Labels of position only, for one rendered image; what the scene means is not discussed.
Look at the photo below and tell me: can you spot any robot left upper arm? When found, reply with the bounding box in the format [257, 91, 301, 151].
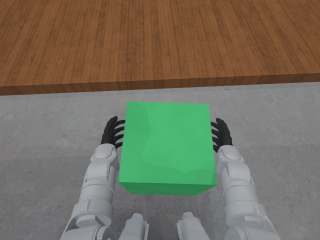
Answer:
[60, 224, 115, 240]

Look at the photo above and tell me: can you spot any robot right upper arm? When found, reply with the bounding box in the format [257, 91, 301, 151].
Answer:
[224, 224, 281, 240]

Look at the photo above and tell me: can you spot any left robot thigh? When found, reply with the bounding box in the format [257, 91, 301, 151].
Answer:
[118, 217, 150, 240]

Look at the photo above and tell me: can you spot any right robot hand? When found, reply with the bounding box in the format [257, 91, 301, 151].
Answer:
[210, 117, 233, 153]

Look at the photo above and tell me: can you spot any carton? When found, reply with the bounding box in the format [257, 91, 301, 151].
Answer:
[118, 101, 217, 196]

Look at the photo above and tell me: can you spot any left robot hand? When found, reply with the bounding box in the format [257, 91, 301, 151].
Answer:
[100, 116, 126, 149]

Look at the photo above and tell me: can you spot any right robot forearm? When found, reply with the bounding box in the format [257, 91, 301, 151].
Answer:
[215, 145, 280, 238]

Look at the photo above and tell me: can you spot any left robot shin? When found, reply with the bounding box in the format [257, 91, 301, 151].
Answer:
[125, 213, 144, 224]

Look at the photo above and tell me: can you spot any left robot forearm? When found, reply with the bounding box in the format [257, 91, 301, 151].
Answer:
[60, 143, 119, 240]

